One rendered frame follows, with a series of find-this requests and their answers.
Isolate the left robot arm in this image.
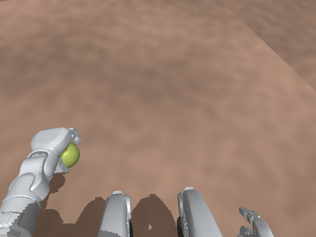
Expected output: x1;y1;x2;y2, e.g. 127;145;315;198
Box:
0;148;59;237

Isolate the left robot hand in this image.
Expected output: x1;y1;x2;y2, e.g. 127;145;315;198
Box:
31;127;81;174

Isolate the right robot hand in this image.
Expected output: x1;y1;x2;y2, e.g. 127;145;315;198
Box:
237;207;274;237

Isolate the ball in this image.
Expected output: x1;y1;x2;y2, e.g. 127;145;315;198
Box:
60;142;80;168

